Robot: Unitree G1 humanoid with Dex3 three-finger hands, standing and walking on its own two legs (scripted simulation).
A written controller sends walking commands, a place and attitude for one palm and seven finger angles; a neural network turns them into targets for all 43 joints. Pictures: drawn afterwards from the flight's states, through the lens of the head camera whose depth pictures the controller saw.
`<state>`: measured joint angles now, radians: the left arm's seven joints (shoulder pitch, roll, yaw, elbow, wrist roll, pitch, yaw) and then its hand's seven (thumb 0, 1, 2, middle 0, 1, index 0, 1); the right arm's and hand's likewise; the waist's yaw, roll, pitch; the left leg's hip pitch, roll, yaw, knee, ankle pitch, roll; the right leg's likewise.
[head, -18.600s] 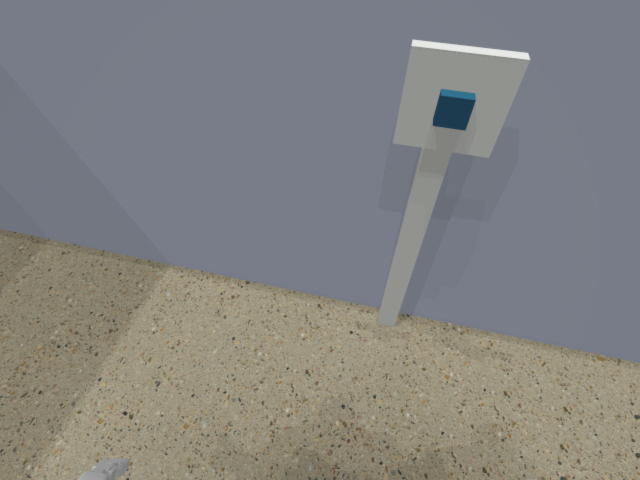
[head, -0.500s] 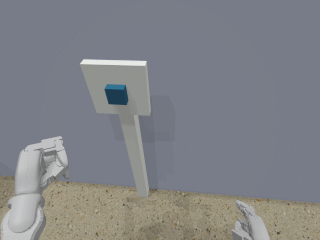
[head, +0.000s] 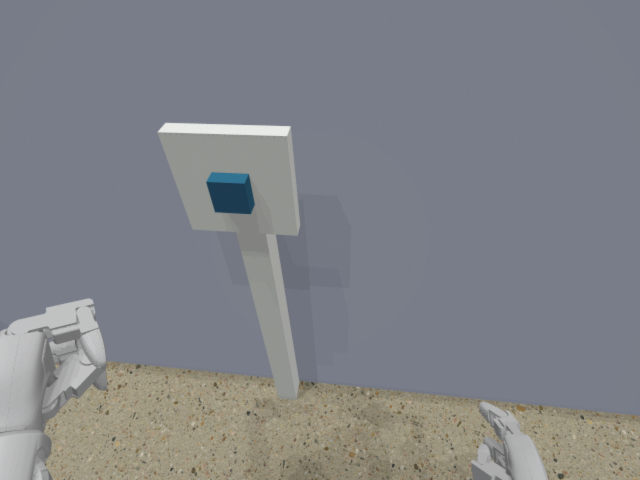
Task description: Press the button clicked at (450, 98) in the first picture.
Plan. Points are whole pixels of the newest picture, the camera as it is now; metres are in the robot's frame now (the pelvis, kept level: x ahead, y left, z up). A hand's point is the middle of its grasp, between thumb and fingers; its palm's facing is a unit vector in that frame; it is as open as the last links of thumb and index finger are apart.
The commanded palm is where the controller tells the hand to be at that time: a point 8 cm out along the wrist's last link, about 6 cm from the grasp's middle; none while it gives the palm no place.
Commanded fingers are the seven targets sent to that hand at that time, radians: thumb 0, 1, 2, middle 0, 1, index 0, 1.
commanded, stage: draw the hand back to the body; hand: left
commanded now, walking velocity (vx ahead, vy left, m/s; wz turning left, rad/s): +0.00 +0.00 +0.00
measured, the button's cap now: (232, 192) +0.51 +0.22 +0.10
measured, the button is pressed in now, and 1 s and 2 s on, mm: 0 0 0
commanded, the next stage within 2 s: step back with the hand held close in 0.04 s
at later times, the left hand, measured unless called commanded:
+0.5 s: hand (109, 362) +0.18 +0.23 +0.14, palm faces +0.24 -0.85 -0.48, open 3.1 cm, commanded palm +0.12 +0.29 +0.17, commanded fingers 0.00 0.90 0.90 -1.30 -1.50 -1.30 -1.50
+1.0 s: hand out of the picture +0.07 +0.30 +0.16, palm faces +0.40 -0.81 -0.42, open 3.1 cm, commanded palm +0.02 +0.34 +0.17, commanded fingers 0.00 0.90 0.90 -1.30 -1.50 -1.30 -1.50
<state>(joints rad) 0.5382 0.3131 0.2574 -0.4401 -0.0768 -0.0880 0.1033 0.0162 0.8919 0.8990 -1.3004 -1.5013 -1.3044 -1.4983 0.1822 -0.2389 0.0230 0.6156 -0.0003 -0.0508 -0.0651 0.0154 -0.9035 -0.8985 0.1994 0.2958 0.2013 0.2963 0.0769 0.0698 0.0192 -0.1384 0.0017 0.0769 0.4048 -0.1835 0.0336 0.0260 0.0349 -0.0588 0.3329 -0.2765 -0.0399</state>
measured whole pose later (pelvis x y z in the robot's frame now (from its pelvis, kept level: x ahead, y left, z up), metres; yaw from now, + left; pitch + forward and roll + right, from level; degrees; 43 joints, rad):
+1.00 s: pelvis -0.11 +0.06 -0.02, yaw +1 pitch -2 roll -4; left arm 0.64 0.38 0.35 -0.64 -0.04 -0.23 0.16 0.02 0.89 0.90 -1.30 -1.50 -1.31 -1.50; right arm 0.22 -0.22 0.00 0.57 0.00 -0.04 -0.06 0.01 -0.90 -0.90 0.20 0.30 0.20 0.30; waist 0.03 0.03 0.04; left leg -0.47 -0.03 0.06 0.63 -0.30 0.03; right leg -0.30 0.04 -0.01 0.54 -0.21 0.01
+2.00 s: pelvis -0.37 +0.23 -0.04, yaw -3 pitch -2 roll -2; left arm 0.42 0.34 0.38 -0.53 -0.03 -0.17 0.17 0.01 0.89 0.90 -1.31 -1.50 -1.31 -1.50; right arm 0.25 -0.20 -0.02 0.66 -0.01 -0.11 -0.09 0.02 -0.90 -0.90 0.20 0.30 0.20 0.30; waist -0.01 -0.06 -0.10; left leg -0.35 0.09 -0.03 0.76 -0.43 -0.01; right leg -0.35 -0.05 -0.08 0.82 -0.51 -0.03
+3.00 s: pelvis -0.38 +0.22 -0.01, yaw +1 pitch +0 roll +0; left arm 0.29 0.18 0.03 0.98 0.01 0.01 0.04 0.01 0.91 0.90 -0.56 -0.74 -0.57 -0.72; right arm 0.25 -0.17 -0.03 0.99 -0.02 0.03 -0.03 0.01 -0.92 -0.90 0.20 0.30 0.20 0.30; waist 0.00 0.04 0.08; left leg -0.20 0.01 0.03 0.50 -0.28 0.01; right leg -0.20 0.04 -0.06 0.50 -0.30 -0.05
